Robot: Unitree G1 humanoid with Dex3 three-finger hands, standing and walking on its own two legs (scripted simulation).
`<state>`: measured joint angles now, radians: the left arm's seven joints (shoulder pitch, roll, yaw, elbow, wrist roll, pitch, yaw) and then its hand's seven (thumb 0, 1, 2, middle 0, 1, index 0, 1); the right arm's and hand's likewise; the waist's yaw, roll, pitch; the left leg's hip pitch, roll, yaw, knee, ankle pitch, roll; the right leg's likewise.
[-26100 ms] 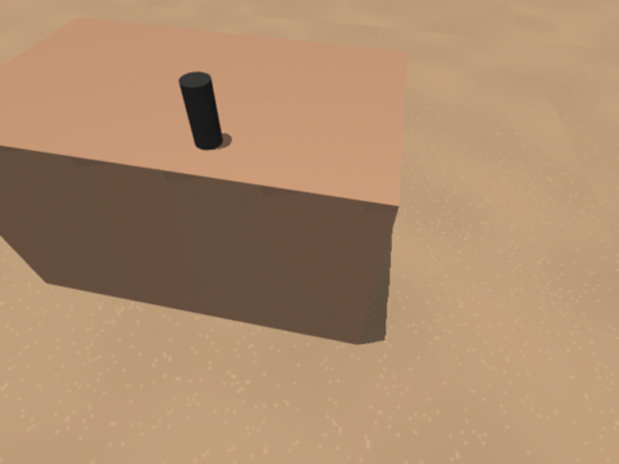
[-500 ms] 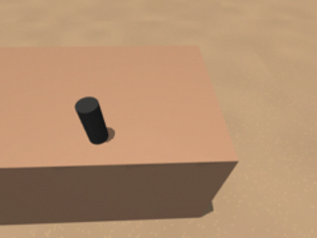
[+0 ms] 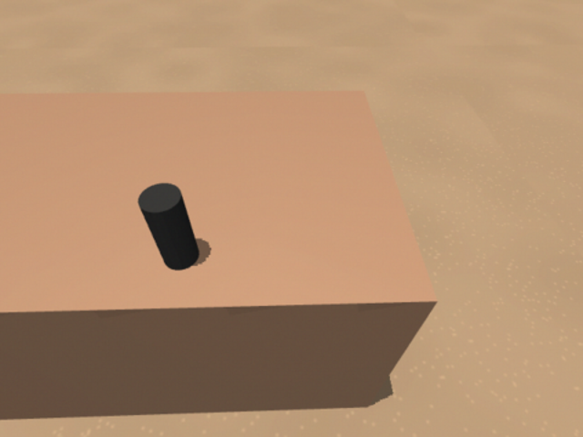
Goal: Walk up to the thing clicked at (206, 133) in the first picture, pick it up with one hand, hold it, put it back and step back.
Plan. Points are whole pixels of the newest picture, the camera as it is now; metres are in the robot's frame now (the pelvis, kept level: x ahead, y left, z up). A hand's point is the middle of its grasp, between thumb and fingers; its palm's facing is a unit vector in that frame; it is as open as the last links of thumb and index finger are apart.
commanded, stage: home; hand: left
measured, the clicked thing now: (171, 229) +0.45 +0.21 +0.00
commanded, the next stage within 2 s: stand in 0.12 s
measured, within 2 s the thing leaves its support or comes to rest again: neither
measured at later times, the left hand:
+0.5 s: hand out of the picture +0.06 +0.25 -0.16, palm faces -0.02 -0.94 -0.35, open 13.9 cm
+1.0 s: hand out of the picture +0.07 +0.25 -0.16, palm faces -0.02 -0.94 -0.34, open 7.4 cm
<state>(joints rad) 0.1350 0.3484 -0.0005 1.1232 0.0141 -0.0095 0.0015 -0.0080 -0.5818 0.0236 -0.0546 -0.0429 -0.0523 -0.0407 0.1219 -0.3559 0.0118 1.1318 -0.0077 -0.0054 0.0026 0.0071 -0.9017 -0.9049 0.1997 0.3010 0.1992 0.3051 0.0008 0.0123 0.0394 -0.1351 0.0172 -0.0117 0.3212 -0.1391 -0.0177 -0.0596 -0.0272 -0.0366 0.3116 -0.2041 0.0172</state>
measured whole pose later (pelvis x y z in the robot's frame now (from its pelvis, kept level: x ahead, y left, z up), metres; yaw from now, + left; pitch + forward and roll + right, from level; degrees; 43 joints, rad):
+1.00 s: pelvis +0.00 +0.00 +0.00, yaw +0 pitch -3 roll +0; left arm 0.14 0.35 0.00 1.12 0.01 -0.01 0.00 0.00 0.89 0.90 -0.21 -0.30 -0.20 -0.30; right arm 0.12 -0.35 0.01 1.13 -0.01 -0.01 0.00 0.01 -0.90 -0.90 0.20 0.30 0.20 0.30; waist 0.00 0.00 0.05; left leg -0.13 0.02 -0.02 0.32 -0.14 -0.02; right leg -0.06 -0.03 -0.04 0.31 -0.21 0.01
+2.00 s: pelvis +0.01 +0.00 +0.00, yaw +0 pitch -2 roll +0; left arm 0.14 0.35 0.00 1.11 0.01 -0.01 0.00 0.00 0.90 0.90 -0.21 -0.30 -0.20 -0.30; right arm 0.11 -0.35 0.01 1.13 -0.01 0.00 0.00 0.01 -0.90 -0.90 0.20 0.30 0.20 0.30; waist 0.00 0.00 0.05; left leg -0.13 0.02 -0.02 0.32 -0.15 -0.02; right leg -0.05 -0.03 -0.04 0.30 -0.21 0.02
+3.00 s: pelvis -0.04 +0.00 -0.02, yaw +1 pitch -2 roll +0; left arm 0.07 0.39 0.07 0.98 0.00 0.05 0.00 0.00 0.90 0.90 -0.21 -0.30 -0.20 -0.30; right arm 0.06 -0.40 -0.05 0.99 0.01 0.05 0.01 0.01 -0.90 -0.90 0.20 0.30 0.20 0.30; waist 0.01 0.01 0.17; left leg -0.35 0.01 -0.03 0.62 -0.23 0.00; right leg -0.28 -0.03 -0.04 0.64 -0.32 -0.02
